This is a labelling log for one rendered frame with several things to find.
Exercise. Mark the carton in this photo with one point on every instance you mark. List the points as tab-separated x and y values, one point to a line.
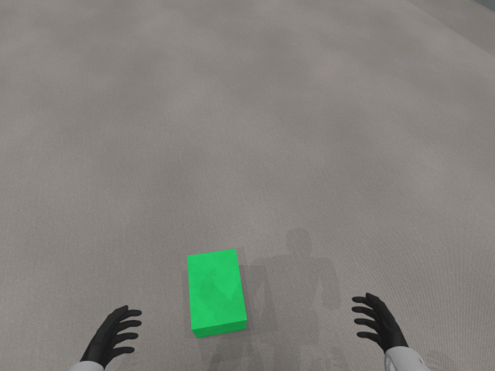
215	293

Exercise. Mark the robot right forearm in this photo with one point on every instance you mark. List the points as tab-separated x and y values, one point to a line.
401	358

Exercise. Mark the left robot hand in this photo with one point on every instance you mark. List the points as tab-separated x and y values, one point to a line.
101	346

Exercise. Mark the right robot hand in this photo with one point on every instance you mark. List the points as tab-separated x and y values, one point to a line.
389	334

